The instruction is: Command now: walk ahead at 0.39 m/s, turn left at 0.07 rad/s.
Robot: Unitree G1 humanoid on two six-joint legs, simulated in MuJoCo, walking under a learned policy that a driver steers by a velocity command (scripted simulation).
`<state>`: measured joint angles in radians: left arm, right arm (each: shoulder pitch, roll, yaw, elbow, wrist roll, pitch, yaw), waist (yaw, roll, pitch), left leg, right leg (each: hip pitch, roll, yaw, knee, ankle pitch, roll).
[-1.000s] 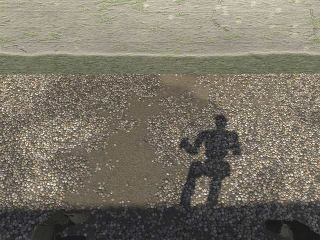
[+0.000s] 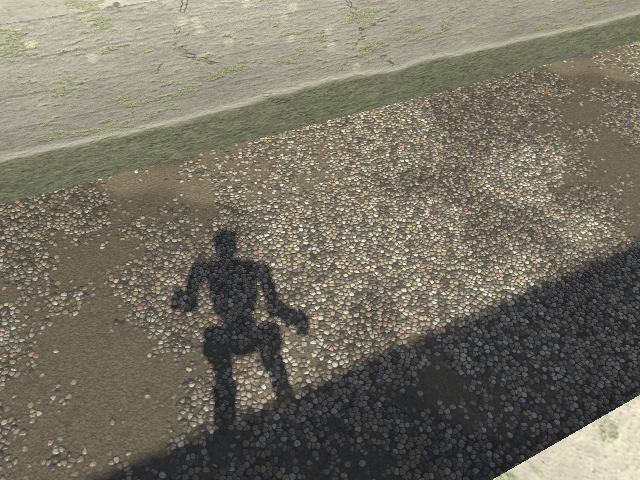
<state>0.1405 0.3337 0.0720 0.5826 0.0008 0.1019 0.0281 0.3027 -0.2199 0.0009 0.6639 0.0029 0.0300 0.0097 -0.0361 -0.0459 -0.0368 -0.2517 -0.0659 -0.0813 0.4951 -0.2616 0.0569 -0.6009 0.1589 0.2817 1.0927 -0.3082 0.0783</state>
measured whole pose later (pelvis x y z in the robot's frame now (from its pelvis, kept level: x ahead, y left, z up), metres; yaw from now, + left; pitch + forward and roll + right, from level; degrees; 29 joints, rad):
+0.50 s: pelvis -0.01 +0.03 -0.03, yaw +21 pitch +1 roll -3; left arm 0.16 0.27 0.04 0.65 0.02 -0.03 0.04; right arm 0.04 -0.27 -0.04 0.49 0.00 0.05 0.07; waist 0.02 -0.02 0.03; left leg -0.46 -0.01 -0.01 0.81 -0.36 0.06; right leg -0.29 -0.07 -0.14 0.75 -0.44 0.04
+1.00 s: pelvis -0.02 +0.06 -0.02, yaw +19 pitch -3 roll +0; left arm 0.04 0.19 -0.02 0.60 -0.04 0.05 0.01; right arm 0.00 -0.16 0.04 0.51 -0.03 0.02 0.01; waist -0.02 0.02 0.06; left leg -0.30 -0.08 0.08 0.63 -0.29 0.08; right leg -0.35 0.09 0.15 0.65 -0.25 -0.01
